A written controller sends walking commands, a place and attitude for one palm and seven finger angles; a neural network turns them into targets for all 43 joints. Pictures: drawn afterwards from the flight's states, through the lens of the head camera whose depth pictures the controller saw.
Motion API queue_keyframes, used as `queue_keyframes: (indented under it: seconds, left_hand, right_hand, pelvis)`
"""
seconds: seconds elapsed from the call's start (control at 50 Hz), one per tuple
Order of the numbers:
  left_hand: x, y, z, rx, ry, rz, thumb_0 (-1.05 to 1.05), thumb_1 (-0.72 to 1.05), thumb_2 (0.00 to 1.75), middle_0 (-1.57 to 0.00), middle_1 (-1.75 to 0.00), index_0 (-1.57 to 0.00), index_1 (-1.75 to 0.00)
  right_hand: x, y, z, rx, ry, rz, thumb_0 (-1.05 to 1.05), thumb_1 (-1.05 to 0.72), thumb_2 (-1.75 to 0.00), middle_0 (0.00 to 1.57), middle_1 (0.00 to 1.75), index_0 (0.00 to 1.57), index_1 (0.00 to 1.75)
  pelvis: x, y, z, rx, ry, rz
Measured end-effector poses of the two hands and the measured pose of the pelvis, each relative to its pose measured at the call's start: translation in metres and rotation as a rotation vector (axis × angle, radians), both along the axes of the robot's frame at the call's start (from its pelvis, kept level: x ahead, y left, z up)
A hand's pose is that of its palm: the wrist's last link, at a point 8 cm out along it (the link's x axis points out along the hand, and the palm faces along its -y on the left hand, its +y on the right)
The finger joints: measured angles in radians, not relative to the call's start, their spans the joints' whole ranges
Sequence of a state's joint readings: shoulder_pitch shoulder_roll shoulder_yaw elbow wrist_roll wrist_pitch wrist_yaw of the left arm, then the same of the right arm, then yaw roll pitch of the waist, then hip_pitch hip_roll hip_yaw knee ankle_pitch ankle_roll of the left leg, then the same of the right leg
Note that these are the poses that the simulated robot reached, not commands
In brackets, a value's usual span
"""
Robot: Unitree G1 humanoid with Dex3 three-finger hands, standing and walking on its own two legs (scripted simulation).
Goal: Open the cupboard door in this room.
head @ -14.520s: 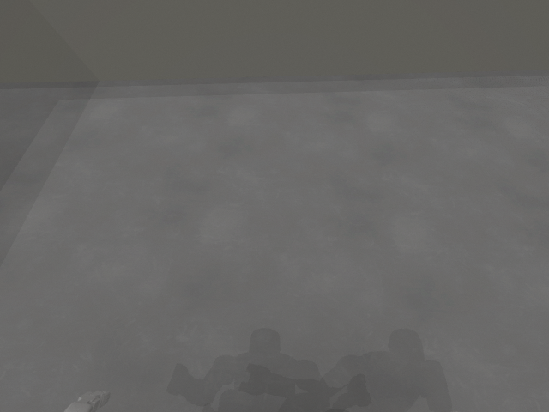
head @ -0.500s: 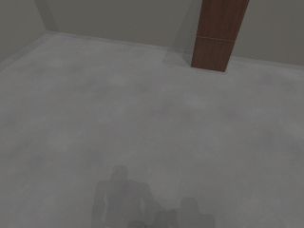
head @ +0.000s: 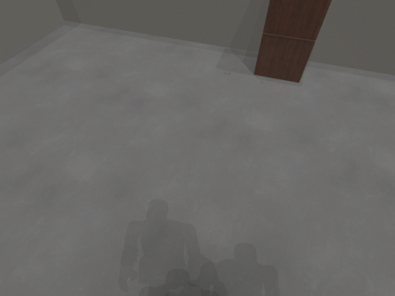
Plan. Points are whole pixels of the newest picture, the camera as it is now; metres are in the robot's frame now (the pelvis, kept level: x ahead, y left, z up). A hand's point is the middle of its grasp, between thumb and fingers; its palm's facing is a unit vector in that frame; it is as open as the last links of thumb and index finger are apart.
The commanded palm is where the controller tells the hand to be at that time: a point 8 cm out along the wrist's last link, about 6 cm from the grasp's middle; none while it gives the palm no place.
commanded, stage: stand and wait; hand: left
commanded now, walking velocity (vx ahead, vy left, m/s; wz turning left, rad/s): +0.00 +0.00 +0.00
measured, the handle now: out of the picture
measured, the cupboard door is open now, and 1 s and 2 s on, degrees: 0 0 0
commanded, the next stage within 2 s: turn or walk to find it in 0.20 s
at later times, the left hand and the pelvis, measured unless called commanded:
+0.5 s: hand out of the picture +0.01 +0.19 -0.18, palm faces +0.11 -0.97 -0.21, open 7.4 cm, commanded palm none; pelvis +0.00 +0.00 -0.01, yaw +4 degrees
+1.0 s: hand out of the picture +0.03 +0.17 -0.14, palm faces +0.29 -0.91 -0.30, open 7.4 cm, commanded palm none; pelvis +0.00 -0.05 +0.01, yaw +19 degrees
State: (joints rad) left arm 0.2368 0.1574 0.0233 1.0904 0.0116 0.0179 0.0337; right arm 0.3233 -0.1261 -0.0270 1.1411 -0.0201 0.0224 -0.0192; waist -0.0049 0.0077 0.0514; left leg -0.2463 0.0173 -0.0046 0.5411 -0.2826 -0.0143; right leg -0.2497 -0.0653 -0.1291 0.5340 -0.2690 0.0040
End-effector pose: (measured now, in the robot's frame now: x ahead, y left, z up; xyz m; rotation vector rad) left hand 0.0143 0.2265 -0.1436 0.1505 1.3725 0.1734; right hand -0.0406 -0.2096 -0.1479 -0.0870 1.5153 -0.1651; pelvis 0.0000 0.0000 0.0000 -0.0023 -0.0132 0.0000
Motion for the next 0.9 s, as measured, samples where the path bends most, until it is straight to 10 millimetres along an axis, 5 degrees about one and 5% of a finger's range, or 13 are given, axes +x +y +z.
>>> queue_keyframes:
  seconds: [0.26, 0.42, 0.58, 0.78, 0.9]
  left_hand:
    - [-0.012, -0.002, 0.001, -0.019, 0.012, 0.013, 0.0, 0.91, 0.9, -0.2, -0.3, -0.19, -0.3]
    - [-0.019, 0.002, -0.003, -0.012, 0.02, 0.057, 0.0, 0.91, 0.9, -0.2, -0.3, -0.2, -0.3]
    - [-0.008, 0.027, -0.01, 0.019, -0.022, 0.087, 0.0, 0.91, 0.9, -0.2, -0.3, -0.2, -0.3]
    - [0.038, 0.024, 0.028, 0.112, -0.219, 0.119, 0.0, 0.91, 0.9, -0.2, -0.3, -0.19, -0.3]
    - [0.024, -0.001, 0.042, 0.149, -0.265, 0.156, 0.0, 0.91, 0.9, -0.2, -0.3, -0.2, -0.3]
  right_hand:
    - [0.066, -0.016, 0.009, -0.055, -0.168, 0.066, 0.02, -0.93, -0.9, 0.2, 0.3, 0.2, 0.29]
    - [0.081, -0.021, 0.007, -0.055, -0.171, 0.115, 0.01, -0.92, -0.9, 0.2, 0.3, 0.2, 0.29]
    - [0.091, -0.018, 0.005, -0.072, -0.177, 0.158, 0.01, -0.91, -0.9, 0.2, 0.3, 0.2, 0.29]
    - [0.104, -0.044, 0.003, -0.04, -0.161, 0.252, 0.01, -0.9, -0.9, 0.2, 0.3, 0.21, 0.3]
    - [0.131, -0.075, -0.003, -0.036, -0.188, 0.294, 0.01, -0.91, -0.9, 0.2, 0.3, 0.21, 0.29]
  pelvis:
    - [0.005, 0.002, 0.004, 0.001, -0.005, 0.002]
    - [0.002, 0.001, -0.001, -0.006, 0.011, 0.042]
    - [-0.001, 0.007, -0.009, -0.009, 0.023, 0.082]
    - [-0.007, -0.023, 0.0, -0.011, 0.055, 0.215]
    - [-0.005, -0.045, 0.0, 0.026, 0.026, 0.274]
